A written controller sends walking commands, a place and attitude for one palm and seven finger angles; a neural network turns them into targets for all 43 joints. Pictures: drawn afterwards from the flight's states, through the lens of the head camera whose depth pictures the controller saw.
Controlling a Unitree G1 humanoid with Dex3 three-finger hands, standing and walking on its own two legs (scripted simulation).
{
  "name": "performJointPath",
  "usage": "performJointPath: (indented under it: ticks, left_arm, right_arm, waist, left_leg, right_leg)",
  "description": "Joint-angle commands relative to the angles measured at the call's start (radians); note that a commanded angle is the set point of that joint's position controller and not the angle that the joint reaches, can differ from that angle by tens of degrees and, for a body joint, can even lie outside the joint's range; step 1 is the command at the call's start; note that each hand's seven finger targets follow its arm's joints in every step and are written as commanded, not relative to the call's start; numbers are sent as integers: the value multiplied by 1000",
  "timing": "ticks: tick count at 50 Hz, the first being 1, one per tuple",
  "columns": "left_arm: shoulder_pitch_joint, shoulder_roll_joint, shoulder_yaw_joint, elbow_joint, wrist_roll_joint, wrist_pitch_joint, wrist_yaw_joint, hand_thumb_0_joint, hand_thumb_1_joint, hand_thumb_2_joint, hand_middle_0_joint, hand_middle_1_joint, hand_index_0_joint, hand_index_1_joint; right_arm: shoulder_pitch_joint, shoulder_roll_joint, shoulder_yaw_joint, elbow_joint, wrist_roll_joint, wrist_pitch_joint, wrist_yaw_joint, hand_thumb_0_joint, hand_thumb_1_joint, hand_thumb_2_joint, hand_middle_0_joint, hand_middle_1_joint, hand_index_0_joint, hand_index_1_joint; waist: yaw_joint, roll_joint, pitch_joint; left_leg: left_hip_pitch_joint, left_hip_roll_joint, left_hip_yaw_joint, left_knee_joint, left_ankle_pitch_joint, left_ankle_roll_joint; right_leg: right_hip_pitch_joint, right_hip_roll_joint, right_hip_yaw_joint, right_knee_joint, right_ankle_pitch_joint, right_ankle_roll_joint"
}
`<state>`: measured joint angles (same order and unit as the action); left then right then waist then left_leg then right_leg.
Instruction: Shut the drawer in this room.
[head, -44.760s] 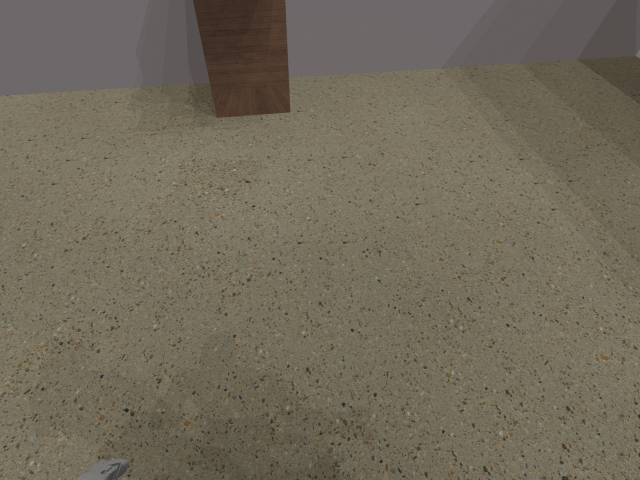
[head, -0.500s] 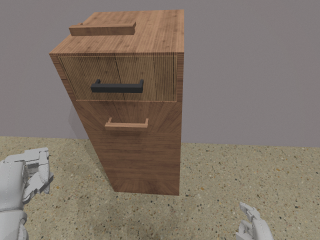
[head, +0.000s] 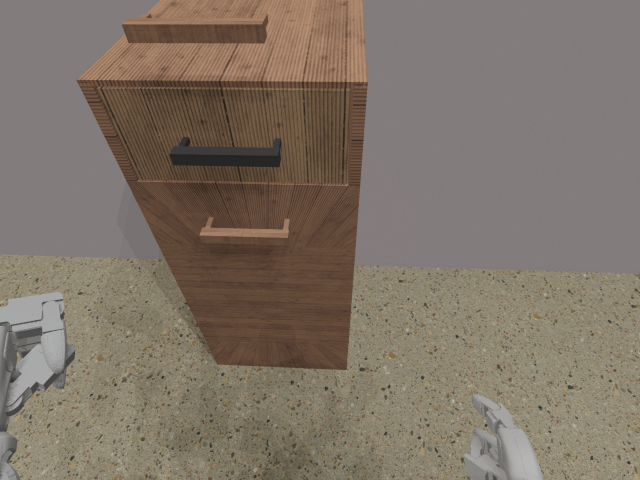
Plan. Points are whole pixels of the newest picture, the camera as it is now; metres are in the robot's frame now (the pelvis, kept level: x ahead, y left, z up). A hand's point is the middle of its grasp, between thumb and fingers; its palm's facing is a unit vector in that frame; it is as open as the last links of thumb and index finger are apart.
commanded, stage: step back with the hand held close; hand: left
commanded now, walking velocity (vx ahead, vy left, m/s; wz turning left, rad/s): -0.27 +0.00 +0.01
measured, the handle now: (228, 149) +0.57 +0.20 +0.11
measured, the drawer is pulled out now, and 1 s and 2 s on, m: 0.00 0.00 0.00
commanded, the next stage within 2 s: stop stepping back and stand still in 1.02 s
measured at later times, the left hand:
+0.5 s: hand (30, 422) +0.13 +0.25 +0.15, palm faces +0.37 -0.82 -0.45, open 3.2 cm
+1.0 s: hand out of the picture +0.05 +0.20 +0.16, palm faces +0.17 -0.81 -0.56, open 3.2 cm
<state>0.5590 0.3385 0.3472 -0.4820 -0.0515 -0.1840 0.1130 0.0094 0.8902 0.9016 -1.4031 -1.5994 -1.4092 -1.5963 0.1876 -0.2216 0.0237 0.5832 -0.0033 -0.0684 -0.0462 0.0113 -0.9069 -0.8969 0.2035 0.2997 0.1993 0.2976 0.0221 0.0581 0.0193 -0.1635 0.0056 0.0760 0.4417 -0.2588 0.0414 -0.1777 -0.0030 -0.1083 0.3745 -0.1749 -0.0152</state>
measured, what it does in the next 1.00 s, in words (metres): walks backwards: right foot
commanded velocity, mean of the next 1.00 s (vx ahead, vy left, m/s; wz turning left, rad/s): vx -0.32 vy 0.00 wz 0.01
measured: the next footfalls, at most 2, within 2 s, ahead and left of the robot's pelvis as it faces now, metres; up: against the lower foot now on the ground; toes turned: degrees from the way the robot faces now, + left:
right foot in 0.90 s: -0.24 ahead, -0.11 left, +0.00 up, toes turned +4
left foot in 1.16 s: -0.13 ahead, +0.07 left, +0.00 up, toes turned +0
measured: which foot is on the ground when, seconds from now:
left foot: down 0.00-0.98, up 1.00-1.00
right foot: down 0.00-0.58, up 0.60-0.88, down 0.90-1.00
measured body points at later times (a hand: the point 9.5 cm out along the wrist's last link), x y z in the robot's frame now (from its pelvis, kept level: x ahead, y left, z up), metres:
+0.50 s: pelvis -0.06 +0.01 -0.02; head -0.04 +0.02 +0.43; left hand +0.11 +0.29 +0.18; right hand +0.12 -0.22 -0.09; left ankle -0.01 +0.09 -0.74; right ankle +0.02 -0.11 -0.74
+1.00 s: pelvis -0.16 -0.01 -0.02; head -0.08 -0.01 +0.43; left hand +0.04 +0.24 +0.19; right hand +0.06 -0.23 -0.09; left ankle -0.02 +0.08 -0.74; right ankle -0.26 -0.10 -0.74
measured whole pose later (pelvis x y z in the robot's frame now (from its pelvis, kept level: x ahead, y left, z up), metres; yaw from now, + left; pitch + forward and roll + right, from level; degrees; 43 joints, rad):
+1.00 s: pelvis -0.16 -0.01 -0.02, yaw -3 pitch +5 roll -2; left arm 0.64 0.47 0.40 -0.71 -0.06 -0.26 0.09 0.01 0.89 0.90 -1.40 -1.60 -1.41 -1.60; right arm 0.03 -0.18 0.01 0.54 -0.01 -0.08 -0.02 0.01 -0.91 -0.90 0.20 0.30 0.20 0.30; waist 0.02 0.02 0.08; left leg -0.55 0.04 0.05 0.45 -0.01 0.03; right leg -0.17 0.10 -0.01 0.46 -0.39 -0.06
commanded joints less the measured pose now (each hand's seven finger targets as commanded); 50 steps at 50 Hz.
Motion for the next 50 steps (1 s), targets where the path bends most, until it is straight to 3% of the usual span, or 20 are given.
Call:
performJointPath:
  ticks: [1, 8, 12, 17, 21, 24, 25, 27, 29, 30, 31, 33, 37, 41, 43, 46, 47, 48, 49, 50]
  left_arm:
    - [64, 177, 112, -232, -1, -56, 14, 0, 900, 900, -1400, -1600, -1400, -1600]
    - [87, 205, 147, -283, 1, -58, 26, 0, 900, 900, -1400, -1600, -1400, -1600]
    - [65, 197, 141, -295, 13, -60, 28, 0, 900, 900, -1400, -1600, -1400, -1600]
    - [39, 199, 146, -308, 23, -69, 34, 0, 900, 900, -1400, -1600, -1400, -1600]
    - [32, 193, 136, -309, 21, -87, 47, 0, 900, 900, -1400, -1600, -1400, -1600]
    - [32, 197, 132, -315, 14, -99, 63, 0, 900, 900, -1400, -1600, -1400, -1600]
    - [33, 199, 134, -320, 14, -103, 68, 0, 900, 900, -1400, -1600, -1400, -1600]
    - [34, 203, 134, -349, 17, -110, 72, 0, 900, 900, -1400, -1600, -1400, -1600]
    - [45, 197, 148, -356, 43, -119, 70, 0, 900, 900, -1400, -1600, -1400, -1600]
    - [33, 204, 153, -363, 54, -120, 67, 0, 900, 900, -1400, -1600, -1400, -1600]
    - [32, 220, 163, -374, 55, -121, 65, 0, 900, 900, -1400, -1600, -1400, -1600]
    - [67, 213, 168, -346, 48, -127, 60, 0, 900, 900, -1400, -1600, -1400, -1600]
    - [98, 190, 127, -356, 26, -149, 36, 0, 900, 900, -1400, -1600, -1400, -1600]
    - [81, 221, 136, -393, 12, -161, 16, 0, 900, 900, -1400, -1600, -1400, -1600]
    - [116, 229, 152, -402, 1, -148, 12, 0, 900, 900, -1400, -1600, -1400, -1600]
    - [156, 267, 212, -438, -19, -135, 2, 0, 900, 900, -1400, -1600, -1400, -1600]
    - [174, 294, 246, -449, -26, -132, 1, 0, 900, 900, -1400, -1600, -1400, -1600]
    - [162, 299, 249, -438, -39, -134, 0, 0, 900, 900, -1400, -1600, -1400, -1600]
    - [164, 296, 257, -394, -44, -136, 4, 0, 900, 900, -1400, -1600, -1400, -1600]
    - [179, 277, 251, -340, -43, -131, 9, 0, 900, 900, -1400, -1600, -1400, -1600]
  right_arm:
    - [-89, -123, -71, -171, 1, -18, -15, 0, -900, -900, 200, 300, 200, 300]
    - [-98, -119, -82, -196, 4, -3, -35, 0, -900, -900, 200, 300, 200, 300]
    - [-95, -129, -84, -203, 2, -16, -38, 0, -900, -900, 200, 300, 200, 300]
    - [-79, -133, -86, -208, 3, -34, -37, 0, -900, -900, 200, 300, 200, 300]
    - [-58, -119, -83, -195, 1, -46, -34, 0, -900, -900, 200, 300, 200, 300]
    - [-55, -110, -80, -177, 1, -46, -40, 0, -900, -900, 200, 300, 200, 300]
    - [-54, -110, -78, -172, -2, -46, -43, 0, -900, -900, 200, 300, 200, 300]
    - [-68, -124, -75, -176, -4, -51, -50, 0, -900, -900, 200, 300, 200, 300]
    - [-82, -147, -73, -190, -8, -66, -55, 0, -900, -900, 200, 300, 200, 300]
    - [-75, -131, -76, -193, -8, -71, -55, 0, -900, -900, 200, 300, 200, 300]
    - [-71, -122, -81, -195, -11, -78, -53, 0, -900, -900, 200, 300, 200, 300]
    - [-81, -115, -85, -192, -17, -95, -51, 0, -900, -900, 200, 300, 200, 300]
    - [-64, -129, -81, -140, -29, -116, -33, 0, -900, -900, 200, 300, 200, 300]
    - [-36, -122, -84, -95, -32, -112, -4, 0, -900, -900, 200, 300, 200, 300]
    - [-47, -119, -83, -105, -34, -103, 10, 0, -900, -900, 200, 300, 200, 300]
    - [-91, -113, -86, -149, -24, -70, 24, 0, -900, -900, 200, 300, 200, 300]
    - [-105, -107, -84, -170, -16, -50, 25, 0, -900, -900, 200, 300, 200, 300]
    - [-118, -78, -71, -188, 3, -24, 19, 0, -900, -900, 200, 300, 200, 300]
    - [-136, -81, -70, -195, 27, -12, 10, 0, -900, -900, 200, 300, 200, 300]
    - [-163, -84, -75, -201, 46, -17, -1, 0, -900, -900, 200, 300, 200, 300]
  waist:
    - [-6, -20, -173]
    - [-3, 4, -172]
    - [-2, 39, -123]
    - [-17, -30, -90]
    - [-30, -113, -72]
    - [-35, -126, -87]
    - [-35, -116, -94]
    - [-34, -3, -83]
    - [-26, 194, -72]
    - [-16, 187, -74]
    - [-16, 116, -91]
    - [-12, 62, -87]
    - [-18, 120, -137]
    - [-3, 134, -344]
    - [2, 129, -398]
    - [20, 57, -379]
    - [21, -1, -375]
    - [5, -163, -329]
    - [4, -306, -268]
    - [12, -328, -204]
  left_leg:
    - [-43, 69, -127, -37, 335, 2]
    - [-139, 100, -161, -49, 357, 3]
    - [-292, 132, -191, -105, 158, 32]
    - [-401, 102, -188, -78, -120, 41]
    - [-294, 37, -150, 66, -205, 16]
    - [-179, 17, -138, 144, -164, -1]
    - [-175, 19, -143, 129, -160, -1]
    - [-238, 68, -217, -13, -199, 15]
    - [-535, 222, -411, -300, -431, 75]
    - [-554, 255, -449, -318, -394, 83]
    - [-483, 256, -435, -275, -250, 89]
    - [-426, 240, -389, -215, -77, 101]
    - [-158, 206, -323, -134, 351, 65]
    - [268, 214, -263, -29, 897, 45]
    - [337, 224, -245, -8, 968, 57]
    - [211, 208, -202, -3, 742, 49]
    - [139, 160, -154, 32, 614, 20]
    - [78, 75, -63, 120, 443, -15]
    - [-54, 5, -17, 261, 115, -34]
    - [-220, -36, -51, 419, -108, -29]
  right_leg:
    - [79, -83, 128, 37, 287, 0]
    - [72, -61, 122, 139, 279, 9]
    - [100, -39, 131, 203, 149, 15]
    - [86, -69, 197, 161, 64, 3]
    - [-121, -144, 278, -18, -195, -36]
    - [-247, -176, 264, -61, -273, -54]
    - [-249, -170, 246, -54, -278, -50]
    - [-196, -105, 188, 32, -263, -21]
    - [78, 31, 117, 350, -141, 29]
    - [96, 51, 120, 448, -89, 33]
    - [54, 49, 140, 463, -102, 29]
    - [28, 49, 156, 405, -175, 26]
    - [-56, 50, 139, 188, -143, 15]
    - [-168, 61, 133, 158, -199, 20]
    - [-172, 62, 134, 160, -234, 27]
    - [-95, 36, 129, 35, -129, 32]
    - [-45, 2, 141, -31, 87, 31]
    - [-64, -99, 194, -80, 362, 34]
    - [-82, -206, 231, -71, 657, 59]
    - [-82, -261, 245, -23, 818, 60]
